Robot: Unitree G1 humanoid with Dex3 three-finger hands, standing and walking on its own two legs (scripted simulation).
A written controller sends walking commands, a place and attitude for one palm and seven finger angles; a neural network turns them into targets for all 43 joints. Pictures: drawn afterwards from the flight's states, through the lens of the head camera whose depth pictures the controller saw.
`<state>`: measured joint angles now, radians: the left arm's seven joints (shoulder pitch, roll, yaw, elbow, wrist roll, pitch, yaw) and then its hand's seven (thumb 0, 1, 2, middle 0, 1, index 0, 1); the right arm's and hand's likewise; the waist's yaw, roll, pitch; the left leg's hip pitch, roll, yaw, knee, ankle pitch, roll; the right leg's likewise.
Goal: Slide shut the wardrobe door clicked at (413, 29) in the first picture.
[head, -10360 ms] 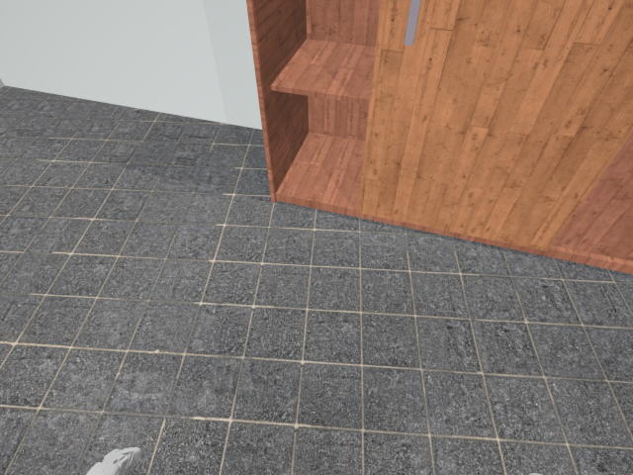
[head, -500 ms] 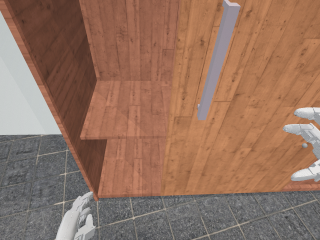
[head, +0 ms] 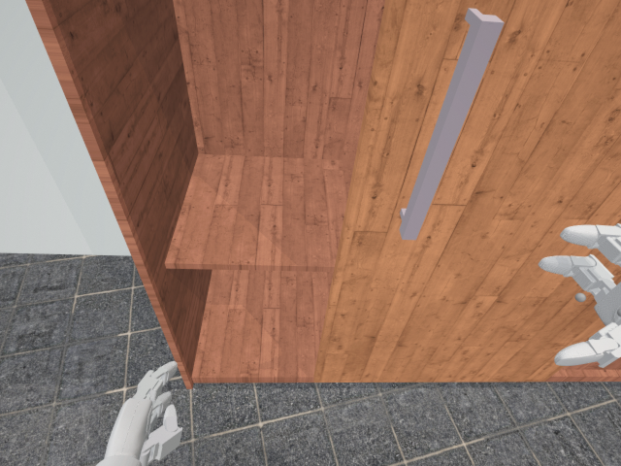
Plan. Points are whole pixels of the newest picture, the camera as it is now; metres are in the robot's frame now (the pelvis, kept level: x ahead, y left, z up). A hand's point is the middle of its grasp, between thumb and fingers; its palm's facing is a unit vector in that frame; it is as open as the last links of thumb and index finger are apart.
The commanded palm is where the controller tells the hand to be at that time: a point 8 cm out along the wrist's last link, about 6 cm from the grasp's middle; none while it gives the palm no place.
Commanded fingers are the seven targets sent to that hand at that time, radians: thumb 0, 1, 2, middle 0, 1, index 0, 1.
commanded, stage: move the hooked fingers beside the handle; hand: right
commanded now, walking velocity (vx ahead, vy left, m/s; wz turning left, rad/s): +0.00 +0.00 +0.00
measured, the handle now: (435, 143) +0.50 -0.15 +0.19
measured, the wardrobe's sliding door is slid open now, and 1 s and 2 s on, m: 0.39 0.39 0.39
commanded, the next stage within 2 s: none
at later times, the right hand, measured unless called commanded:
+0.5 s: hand (550, 259) +0.33 -0.26 +0.16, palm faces +0.01 +1.00 -0.05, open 14.0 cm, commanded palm +0.30 -0.31 +0.15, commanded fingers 0.00 0.50 -0.30 0.30 1.20 0.30 1.20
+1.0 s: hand (517, 232) +0.38 -0.25 +0.14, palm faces -0.02 +1.00 -0.03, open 14.0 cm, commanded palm +0.36 -0.30 +0.15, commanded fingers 0.00 0.50 -0.30 0.30 1.20 0.30 1.20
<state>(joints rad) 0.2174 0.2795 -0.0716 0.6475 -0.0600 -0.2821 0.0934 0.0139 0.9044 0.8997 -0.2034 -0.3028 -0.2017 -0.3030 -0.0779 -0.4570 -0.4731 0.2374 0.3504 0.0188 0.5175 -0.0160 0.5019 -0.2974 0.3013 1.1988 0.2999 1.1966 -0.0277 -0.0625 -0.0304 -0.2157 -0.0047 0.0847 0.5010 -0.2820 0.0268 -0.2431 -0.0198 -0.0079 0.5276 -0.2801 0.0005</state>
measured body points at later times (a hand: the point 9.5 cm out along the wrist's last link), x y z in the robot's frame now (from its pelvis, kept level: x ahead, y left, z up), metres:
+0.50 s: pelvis -0.01 -0.01 +0.00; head -0.01 +0.01 +0.45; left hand +0.15 +0.24 -0.08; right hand +0.32 -0.32 +0.16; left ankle -0.01 +0.10 -0.74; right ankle +0.00 -0.12 -0.74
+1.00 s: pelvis +0.00 -0.02 +0.00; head +0.01 -0.01 +0.45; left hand +0.12 +0.24 -0.09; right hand +0.38 -0.30 +0.15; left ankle -0.01 +0.10 -0.74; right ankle +0.00 -0.12 -0.74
